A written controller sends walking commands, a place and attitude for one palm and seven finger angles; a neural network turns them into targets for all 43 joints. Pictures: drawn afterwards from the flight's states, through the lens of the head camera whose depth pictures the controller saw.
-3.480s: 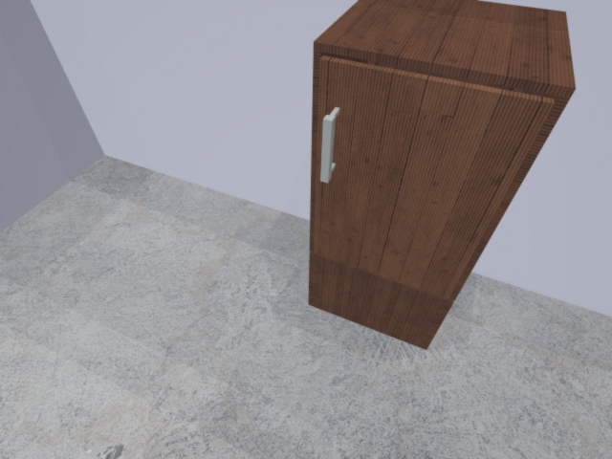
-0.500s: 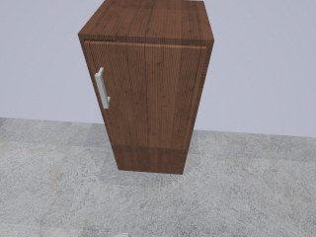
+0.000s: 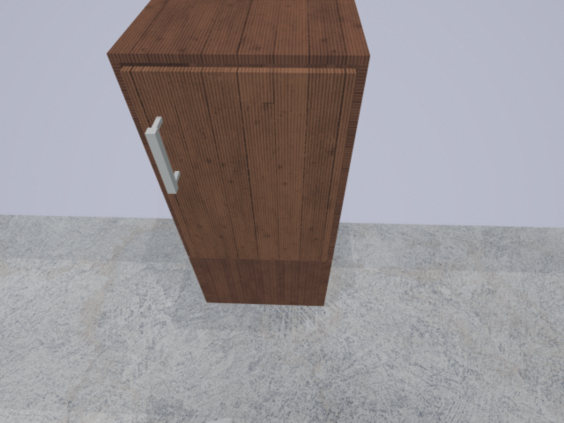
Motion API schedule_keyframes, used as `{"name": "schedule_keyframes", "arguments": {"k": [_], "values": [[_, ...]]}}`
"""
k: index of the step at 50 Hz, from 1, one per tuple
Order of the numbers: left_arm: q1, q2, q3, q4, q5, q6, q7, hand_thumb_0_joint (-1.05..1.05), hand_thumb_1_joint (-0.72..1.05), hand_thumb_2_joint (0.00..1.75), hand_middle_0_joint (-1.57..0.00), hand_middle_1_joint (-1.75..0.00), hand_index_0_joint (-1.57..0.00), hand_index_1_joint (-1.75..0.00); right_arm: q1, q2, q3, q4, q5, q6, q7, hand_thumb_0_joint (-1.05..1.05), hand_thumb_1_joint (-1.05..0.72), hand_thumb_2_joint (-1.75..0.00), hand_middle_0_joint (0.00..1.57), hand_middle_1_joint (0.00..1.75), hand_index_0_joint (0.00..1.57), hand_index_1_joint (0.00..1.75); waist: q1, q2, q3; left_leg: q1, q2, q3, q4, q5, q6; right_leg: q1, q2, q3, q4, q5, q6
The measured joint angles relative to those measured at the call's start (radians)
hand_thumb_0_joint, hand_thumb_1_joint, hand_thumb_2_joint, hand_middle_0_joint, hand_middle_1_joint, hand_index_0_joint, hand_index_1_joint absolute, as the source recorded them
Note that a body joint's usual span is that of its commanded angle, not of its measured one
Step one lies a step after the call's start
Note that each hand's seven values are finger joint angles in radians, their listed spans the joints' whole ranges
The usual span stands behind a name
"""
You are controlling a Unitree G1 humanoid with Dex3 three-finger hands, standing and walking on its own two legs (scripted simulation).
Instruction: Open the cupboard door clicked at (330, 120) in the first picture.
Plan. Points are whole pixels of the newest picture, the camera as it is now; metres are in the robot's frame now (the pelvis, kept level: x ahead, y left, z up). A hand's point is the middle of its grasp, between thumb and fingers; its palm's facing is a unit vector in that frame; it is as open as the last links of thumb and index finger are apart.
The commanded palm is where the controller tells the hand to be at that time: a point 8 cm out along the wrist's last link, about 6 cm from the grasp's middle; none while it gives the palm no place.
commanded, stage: come to a stop and stand still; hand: left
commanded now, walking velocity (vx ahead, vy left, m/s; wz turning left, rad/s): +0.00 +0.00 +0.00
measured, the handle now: (165, 156) +0.59 +0.28 +0.02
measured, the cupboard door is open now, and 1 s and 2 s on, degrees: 0 0 0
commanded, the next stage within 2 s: look again from close up in 0.38 s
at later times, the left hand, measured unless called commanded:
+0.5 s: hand out of the picture +0.01 +0.16 -0.16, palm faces +0.03 -0.98 -0.19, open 7.3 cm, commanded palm none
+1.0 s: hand out of the picture +0.03 +0.21 -0.16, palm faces +0.05 -0.98 -0.20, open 7.4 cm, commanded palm none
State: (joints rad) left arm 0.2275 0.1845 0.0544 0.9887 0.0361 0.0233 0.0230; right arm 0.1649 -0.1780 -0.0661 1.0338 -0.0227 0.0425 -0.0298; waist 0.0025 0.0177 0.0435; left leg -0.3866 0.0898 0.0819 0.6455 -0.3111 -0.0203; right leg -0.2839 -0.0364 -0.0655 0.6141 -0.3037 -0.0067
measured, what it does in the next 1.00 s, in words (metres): steps on the spot: left foot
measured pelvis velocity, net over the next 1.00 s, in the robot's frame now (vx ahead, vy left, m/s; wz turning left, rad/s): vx -0.01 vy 0.02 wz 0.02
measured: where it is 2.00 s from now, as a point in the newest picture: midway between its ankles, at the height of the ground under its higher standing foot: outside the picture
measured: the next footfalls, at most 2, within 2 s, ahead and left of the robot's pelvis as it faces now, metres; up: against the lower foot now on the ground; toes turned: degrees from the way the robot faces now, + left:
left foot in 0.18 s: +0.04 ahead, +0.12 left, +0.00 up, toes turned +3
right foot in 1.80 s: +0.09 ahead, -0.04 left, +0.00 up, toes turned +0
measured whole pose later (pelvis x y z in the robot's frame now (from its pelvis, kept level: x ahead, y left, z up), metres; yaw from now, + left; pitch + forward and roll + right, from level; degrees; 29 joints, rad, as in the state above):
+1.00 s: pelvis -0.01 +0.02 +0.01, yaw +1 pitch -3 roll -1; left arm 0.28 0.20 -0.01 1.01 0.02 0.00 0.03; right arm 0.23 -0.17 0.01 1.02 -0.02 -0.01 -0.02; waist 0.01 -0.02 -0.01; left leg -0.18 0.00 0.05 0.49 -0.26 0.03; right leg -0.18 -0.05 -0.08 0.45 -0.23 0.02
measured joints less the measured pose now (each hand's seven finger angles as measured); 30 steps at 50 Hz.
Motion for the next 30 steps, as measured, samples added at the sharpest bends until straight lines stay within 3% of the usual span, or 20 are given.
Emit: {"name": "schedule_keyframes", "arguments": {"k": [2, 5, 10, 17, 22, 30], "values": [[0.002, -0.009, -0.006, 0.002, 0.001, 0.002, 0.003, 0.00, 0.91, 0.90, -0.19, -0.30, -0.20, -0.30, 0.019, -0.008, -0.003, 0.008, 0.000, 0.017, 0.007, 0.01, -0.91, -0.90, 0.20, 0.30, 0.20, 0.30, 0.002, 0.010, -0.020, -0.025, -0.018, -0.040, 0.109, -0.073, 0.013, 0.010, 0.009, -0.010, -0.020, -0.004, -0.012], [0.004, -0.020, -0.014, 0.014, -0.001, -0.001, 0.004, 0.01, 0.91, 0.90, -0.19, -0.30, -0.20, -0.30, 0.047, -0.009, 0.003, 0.017, -0.001, 0.010, 0.010, 0.01, -0.91, -0.90, 0.20, 0.30, 0.20, 0.30, -0.004, 0.009, -0.038, -0.011, -0.034, -0.052, 0.175, -0.081, 0.019, 0.031, 0.021, -0.015, -0.077, 0.020, -0.022], [-0.004, -0.031, -0.022, 0.041, -0.019, -0.013, 0.007, 0.01, 0.92, 0.90, -0.20, -0.30, -0.20, -0.30, 0.096, 0.005, 0.027, 0.047, 0.001, -0.025, -0.003, 0.01, -0.91, -0.90, 0.19, 0.30, 0.20, 0.30, -0.017, 0.010, -0.040, 0.138, -0.031, -0.064, -0.100, 0.019, 0.013, 0.035, 0.048, -0.040, -0.091, 0.022, -0.025], [-0.008, -0.012, -0.027, 0.102, -0.030, -0.023, 0.004, 0.01, 0.94, 0.90, -0.20, -0.30, -0.20, -0.30, 0.116, 0.060, 0.063, 0.115, 0.003, -0.041, -0.009, 0.01, -0.91, -0.90, 0.19, 0.30, 0.20, 0.30, 0.003, -0.032, -0.021, 0.202, -0.044, -0.056, -0.209, 0.060, -0.007, 0.095, 0.041, -0.034, -0.193, 0.069, -0.025], [0.026, -0.022, -0.046, 0.123, -0.025, -0.024, 0.002, 0.01, 0.93, 0.90, -0.20, -0.30, -0.20, -0.30, 0.116, 0.060, 0.068, 0.115, 0.003, -0.036, -0.007, 0.01, -0.91, -0.90, 0.20, 0.30, 0.20, 0.30, -0.003, -0.023, -0.012, 0.224, -0.046, -0.053, -0.234, 0.069, -0.007, 0.113, 0.040, -0.032, -0.211, 0.076, -0.026], [0.087, -0.010, -0.042, 0.048, -0.015, -0.035, 0.007, 0.01, 0.91, 0.90, -0.20, -0.30, -0.20, -0.30, 0.138, -0.012, 0.042, 0.002, -0.003, -0.049, -0.008, 0.01, -0.91, -0.90, 0.20, 0.30, 0.20, 0.30, -0.013, -0.008, -0.036, 0.161, -0.052, -0.069, -0.102, 0.000, 0.003, 0.069, 0.028, -0.045, -0.106, 0.015, -0.021]]}}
